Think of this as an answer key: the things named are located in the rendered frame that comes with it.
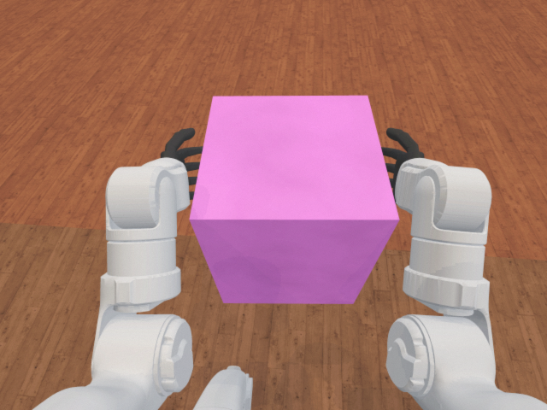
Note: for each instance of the robot left thigh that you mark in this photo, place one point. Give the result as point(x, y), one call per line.
point(228, 390)

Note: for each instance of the robot right forearm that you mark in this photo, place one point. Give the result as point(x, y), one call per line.
point(450, 209)

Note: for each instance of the left robot hand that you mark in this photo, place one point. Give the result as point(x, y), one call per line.
point(171, 152)

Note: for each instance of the robot right upper arm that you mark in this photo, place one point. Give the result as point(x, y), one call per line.
point(446, 363)

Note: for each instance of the right robot hand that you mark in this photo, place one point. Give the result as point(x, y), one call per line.
point(408, 144)

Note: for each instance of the robot left forearm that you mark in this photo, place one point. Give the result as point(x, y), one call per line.
point(141, 222)

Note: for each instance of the carton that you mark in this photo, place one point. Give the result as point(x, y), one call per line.
point(293, 202)

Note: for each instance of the robot left upper arm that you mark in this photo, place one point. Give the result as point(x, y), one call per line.
point(140, 360)

